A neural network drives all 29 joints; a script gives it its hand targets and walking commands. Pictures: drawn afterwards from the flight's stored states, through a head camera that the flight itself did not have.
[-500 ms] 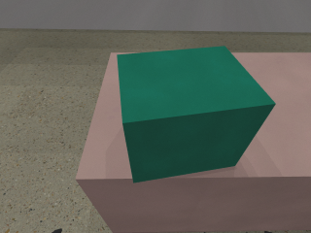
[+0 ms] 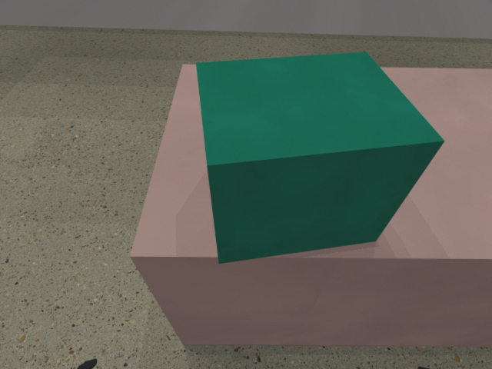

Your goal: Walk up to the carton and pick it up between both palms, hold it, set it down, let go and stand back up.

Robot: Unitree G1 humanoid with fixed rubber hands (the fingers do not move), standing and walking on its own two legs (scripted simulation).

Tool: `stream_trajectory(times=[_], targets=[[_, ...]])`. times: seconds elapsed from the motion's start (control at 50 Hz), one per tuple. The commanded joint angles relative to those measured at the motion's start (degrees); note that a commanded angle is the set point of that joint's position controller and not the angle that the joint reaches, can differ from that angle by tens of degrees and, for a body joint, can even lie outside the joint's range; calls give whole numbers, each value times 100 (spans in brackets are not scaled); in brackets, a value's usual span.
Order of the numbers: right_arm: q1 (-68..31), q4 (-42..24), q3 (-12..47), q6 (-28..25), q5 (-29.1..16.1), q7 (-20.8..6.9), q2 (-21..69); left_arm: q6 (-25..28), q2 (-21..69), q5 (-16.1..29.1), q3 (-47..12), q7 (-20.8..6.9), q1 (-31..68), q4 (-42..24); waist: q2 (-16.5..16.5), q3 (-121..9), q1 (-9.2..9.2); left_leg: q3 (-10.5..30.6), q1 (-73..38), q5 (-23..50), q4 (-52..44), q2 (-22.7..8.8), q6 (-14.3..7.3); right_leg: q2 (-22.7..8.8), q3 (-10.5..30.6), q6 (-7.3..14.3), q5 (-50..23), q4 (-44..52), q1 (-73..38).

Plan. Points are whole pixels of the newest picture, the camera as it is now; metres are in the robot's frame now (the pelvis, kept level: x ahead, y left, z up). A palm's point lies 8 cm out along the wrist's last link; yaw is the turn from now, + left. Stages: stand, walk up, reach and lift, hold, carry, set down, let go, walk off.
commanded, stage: walk up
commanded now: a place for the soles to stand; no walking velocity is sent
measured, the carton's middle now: (292, 158) +0.47 -0.07 +0.07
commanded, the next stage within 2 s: reach and lift in 0.84 s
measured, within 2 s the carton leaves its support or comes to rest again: neither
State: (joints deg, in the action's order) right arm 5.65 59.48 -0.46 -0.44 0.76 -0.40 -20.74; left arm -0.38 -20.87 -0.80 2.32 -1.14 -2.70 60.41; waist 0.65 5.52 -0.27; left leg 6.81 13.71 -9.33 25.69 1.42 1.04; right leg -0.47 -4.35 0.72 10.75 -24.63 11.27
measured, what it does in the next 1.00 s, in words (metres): stands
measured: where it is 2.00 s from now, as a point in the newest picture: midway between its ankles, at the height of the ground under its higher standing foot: outside the picture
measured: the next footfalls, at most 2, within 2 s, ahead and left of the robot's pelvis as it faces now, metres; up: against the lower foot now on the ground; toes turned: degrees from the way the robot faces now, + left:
none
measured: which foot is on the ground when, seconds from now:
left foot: down 0.00-1.00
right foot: down 0.00-1.00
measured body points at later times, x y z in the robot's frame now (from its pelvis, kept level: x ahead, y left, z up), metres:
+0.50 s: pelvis +0.01 +0.00 +0.00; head +0.04 +0.00 +0.45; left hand +0.13 +0.31 -0.12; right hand +0.12 -0.31 -0.12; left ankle +0.05 +0.13 -0.74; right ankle +0.03 -0.11 -0.74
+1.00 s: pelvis +0.01 -0.01 -0.02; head +0.04 +0.01 +0.43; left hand +0.18 +0.29 -0.12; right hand +0.17 -0.30 -0.11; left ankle +0.05 +0.13 -0.74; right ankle +0.03 -0.11 -0.74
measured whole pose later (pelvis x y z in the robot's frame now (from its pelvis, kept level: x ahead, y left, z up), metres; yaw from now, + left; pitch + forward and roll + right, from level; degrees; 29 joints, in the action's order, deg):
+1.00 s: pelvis +0.01 -0.01 -0.02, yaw +0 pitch -3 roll +0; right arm 1.2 53.5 -5.9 -7.1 4.2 -3.8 -17.6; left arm -20.4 -22.4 0.7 3.4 1.9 -1.7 36.9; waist 2.9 7.3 0.3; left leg 2.1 19.1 -16.8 38.7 -1.3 2.2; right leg -0.6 -4.0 1.5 18.9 -39.2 17.0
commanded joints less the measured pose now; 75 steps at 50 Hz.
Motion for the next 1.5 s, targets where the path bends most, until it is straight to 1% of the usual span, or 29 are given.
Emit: stream_trajectory(times=[0.0,0.14,0.22,0.28,0.32,0.4,0.54,0.64,0.82,0.84,0.86,0.88,0.9,0.92,0.94,0.96,0.98,1.0,1.02,1.06,1.08,1.1,1.12,1.14,1.2,1.28,1.32,1.4,1.48], targets=[[-204,-296,-261,-88,-2,38,-1246,118,-1187,-12,222,37,282,-325,-216,-477,13,735,593,-994,-781,-555,-375,-707,1006,249,1235,727,-445],[-100,-295,-258,-96,-12,46,-1198,153,-1203,4,228,48,215,-344,-115,-536,41,589,416,-648,-598,-478,-347,-775,1057,253,1049,777,-408],[-110,-325,-250,-104,-17,59,-1222,165,-1223,21,234,56,179,-366,-128,-655,33,567,344,-349,-533,-493,-360,-761,996,265,652,657,-521],[-100,-337,-243,-108,-29,70,-1208,165,-1214,38,230,67,194,-381,-56,-697,27,535,295,92,-464,-490,-365,-734,918,267,224,518,-599],[-107,-362,-241,-112,-41,78,-1232,158,-1211,52,231,73,173,-387,-114,-771,17,554,236,386,-423,-519,-362,-718,865,269,-94,399,-659],[-168,-401,-232,-112,-54,93,-1257,139,-1198,67,221,83,136,-390,-102,-812,-12,587,244,599,-404,-552,-367,-708,814,260,-365,288,-733],[-205,-418,-224,-105,-50,97,-1248,120,-1202,64,215,82,195,-411,-142,-812,-5,588,257,602,-396,-534,-362,-743,840,269,-351,299,-746],[-220,-416,-220,-94,-55,91,-1236,119,-1208,59,214,80,256,-421,-39,-746,9,578,246,497,-394,-492,-341,-755,865,266,-186,409,-680],[-219,-437,-208,-103,-37,84,-1240,130,-1201,50,217,72,278,-437,-83,-720,13,589,290,294,-447,-491,-352,-749,873,262,28,469,-653],[-1683,-1038,-931,-948,569,-131,-552,-930,-1176,212,266,308,1842,-2447,314,-1106,228,-1094,379,-1485,201,-149,248,99,-155,117,1349,-495,393],[-1262,-1001,-889,-999,592,-258,-779,-1457,-1085,323,205,410,1467,-2998,171,-858,315,-925,436,-1944,364,-322,48,48,-201,241,1639,-679,555],[-1128,-1119,-912,-948,592,-284,-879,-1631,-1083,307,220,421,1422,-3157,254,-793,340,-940,520,-2137,426,-346,-46,10,-184,275,1692,-713,566],[-1105,-1085,-901,-894,552,-318,-827,-1837,-1003,243,167,398,1283,-3075,206,-637,266,-975,781,-1871,444,-320,-40,-57,-125,308,1500,-721,384],[-895,-1045,-889,-861,413,-349,-840,-2060,-968,168,238,363,1062,-3177,149,-600,241,-959,659,-1608,515,-327,-35,-95,-77,322,1252,-708,403],[-765,-1090,-841,-823,254,-364,-895,-2240,-974,108,324,332,883,-3452,91,-792,183,-954,331,-1385,600,-312,23,-166,-8,338,1102,-596,527],[-588,-1194,-809,-775,175,-386,-933,-2396,-949,6,372,305,681,-3628,86,-877,147,-962,-141,-1255,714,-256,21,-237,30,380,1041,-466,839],[-467,-1281,-815,-752,146,-411,-1019,-2511,-904,-88,318,299,444,-3757,-98,-909,145,-954,-300,-899,643,-306,48,-138,-64,344,623,-514,830],[-350,-1355,-882,-697,65,-456,-1214,-2600,-814,-138,359,319,217,-4024,-419,-1097,129,-971,-282,-297,487,-354,87,43,-161,308,49,-569,447],[-274,-1486,-878,-680,-17,-495,-1358,-2661,-776,-200,461,330,14,-4254,-532,-1230,73,-959,-451,187,491,-360,127,110,-130,328,-287,-535,332],[-179,-1743,-898,-654,-169,-551,-1596,-2698,-777,-299,630,347,-368,-4596,-617,-1292,59,-892,-816,1091,434,-346,221,209,-81,297,-790,-339,115],[-148,-1847,-901,-629,-202,-591,-1658,-2707,-782,-379,709,363,-466,-4728,-699,-1179,5,-878,-764,1132,311,-339,252,239,-52,296,-726,-219,-26],[-225,-2018,-899,-579,-192,-589,-1606,-2706,-808,-429,776,354,-499,-4649,-419,-931,-70,-964,-603,608,204,-250,166,216,44,284,-509,-80,-64],[-199,-2174,-861,-511,-163,-596,-1553,-2710,-770,-459,777,367,-542,-4606,-306,-688,-105,-1006,-447,474,108,-204,108,215,74,249,-486,-48,-104],[-170,-2336,-833,-461,-169,-602,-1511,-2693,-776,-469,832,377,-560,-4618,-188,-553,-127,-1037,-346,534,35,-158,64,207,111,194,-672,-7,-194],[-42,-2656,-718,-353,-216,-660,-1346,-2577,-730,-430,962,385,-539,-4704,-42,-287,-187,-1100,-242,291,-229,-89,-11,143,276,48,-748,211,-300],[190,-3123,-615,-250,-366,-740,-1141,-2286,-642,-186,1034,431,-445,-5091,229,-542,-243,-1169,-351,60,-420,-40,-129,-12,501,-129,-845,439,-283],[324,-3340,-589,-254,-473,-770,-1077,-2119,-598,-68,1009,453,-560,-5297,290,-731,-261,-1182,-399,53,-488,-31,-132,-86,598,-210,-901,535,-311],[689,-3575,-626,-337,-597,-736,-1019,-1849,-548,151,922,396,-945,-5434,425,-953,-205,-1167,-516,112,-568,-21,-140,-183,702,-320,-1193,632,-357],[882,-3588,-749,-413,-652,-691,-1120,-1707,-495,238,830,341,-1281,-5612,341,-919,-127,-1149,-740,347,-685,-35,-124,-65,595,-297,-1274,685,-332]])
